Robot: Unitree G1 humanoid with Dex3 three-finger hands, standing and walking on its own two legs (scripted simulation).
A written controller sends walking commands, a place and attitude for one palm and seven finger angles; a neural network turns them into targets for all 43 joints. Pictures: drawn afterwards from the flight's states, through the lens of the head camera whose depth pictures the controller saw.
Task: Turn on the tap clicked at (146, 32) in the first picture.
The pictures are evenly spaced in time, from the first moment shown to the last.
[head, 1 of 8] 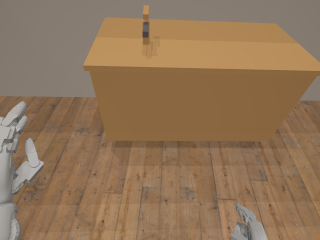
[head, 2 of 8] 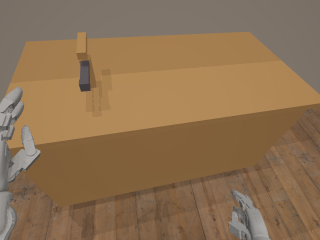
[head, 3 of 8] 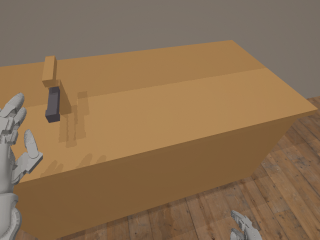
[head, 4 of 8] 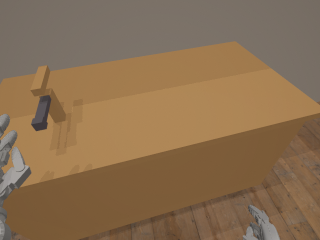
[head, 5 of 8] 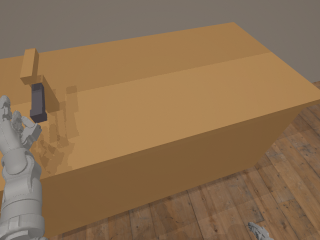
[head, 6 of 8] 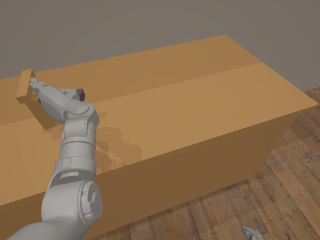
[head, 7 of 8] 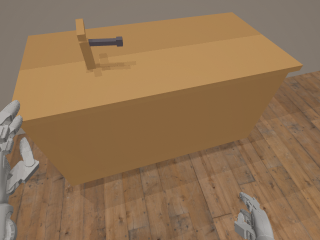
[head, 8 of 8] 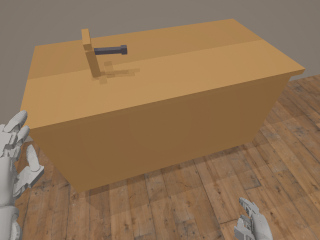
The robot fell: no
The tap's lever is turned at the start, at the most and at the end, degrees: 0 79 79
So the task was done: yes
